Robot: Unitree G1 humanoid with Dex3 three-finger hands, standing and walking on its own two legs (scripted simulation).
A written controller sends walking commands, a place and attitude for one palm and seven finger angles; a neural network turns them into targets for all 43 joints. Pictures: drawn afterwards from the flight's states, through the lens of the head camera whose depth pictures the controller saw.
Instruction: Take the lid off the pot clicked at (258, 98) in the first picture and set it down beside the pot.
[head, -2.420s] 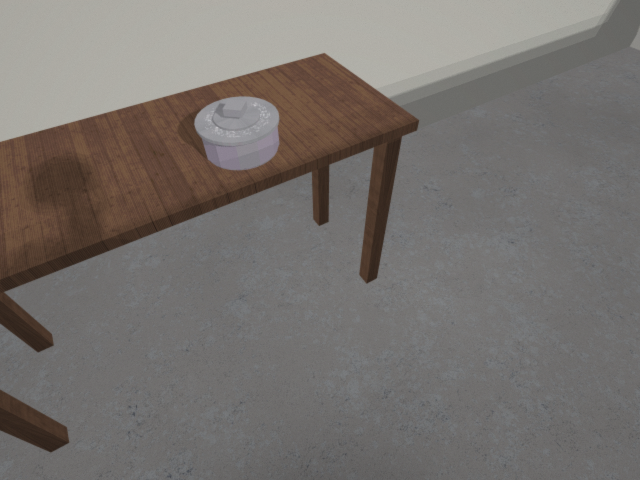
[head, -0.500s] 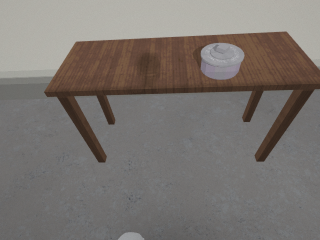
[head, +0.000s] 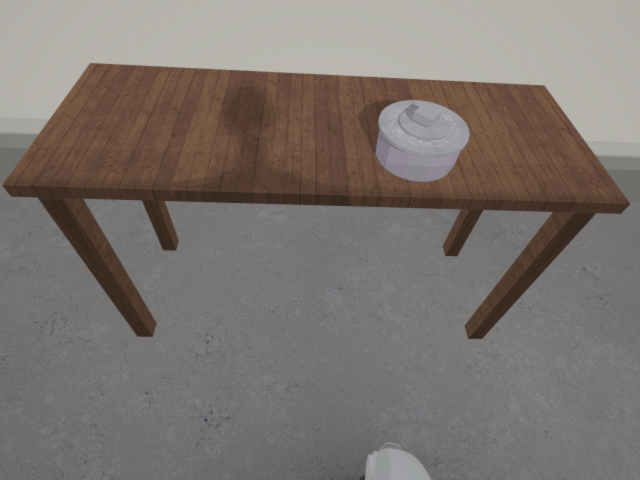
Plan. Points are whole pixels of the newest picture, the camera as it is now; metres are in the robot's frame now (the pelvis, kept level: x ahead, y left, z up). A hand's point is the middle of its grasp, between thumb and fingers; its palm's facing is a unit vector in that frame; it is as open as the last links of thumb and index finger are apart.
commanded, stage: take the last steps up to it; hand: left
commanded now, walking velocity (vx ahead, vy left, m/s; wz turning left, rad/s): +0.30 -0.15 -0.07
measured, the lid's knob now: (426, 115) +0.76 -0.16 +0.04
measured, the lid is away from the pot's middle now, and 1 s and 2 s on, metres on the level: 0.00 0.00 0.00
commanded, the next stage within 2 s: come to a stop and stand still in 0.56 s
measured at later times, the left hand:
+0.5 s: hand (270, 430) +0.22 +0.08 -0.18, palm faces +0.03 -0.99 -0.14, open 7.3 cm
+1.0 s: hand (317, 339) +0.37 +0.02 -0.18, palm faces -0.04 -0.97 -0.24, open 7.4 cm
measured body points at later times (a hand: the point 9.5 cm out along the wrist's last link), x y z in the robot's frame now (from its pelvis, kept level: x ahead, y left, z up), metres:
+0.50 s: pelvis +0.19 -0.09 +0.00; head +0.20 -0.06 +0.45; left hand +0.22 +0.14 -0.17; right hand +0.26 -0.31 -0.14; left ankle +0.25 +0.01 -0.72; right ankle +0.16 -0.16 -0.73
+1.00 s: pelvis +0.31 -0.17 -0.01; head +0.36 -0.18 +0.44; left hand +0.37 +0.07 -0.16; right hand +0.29 -0.39 -0.17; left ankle +0.26 -0.01 -0.72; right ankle +0.37 -0.29 -0.73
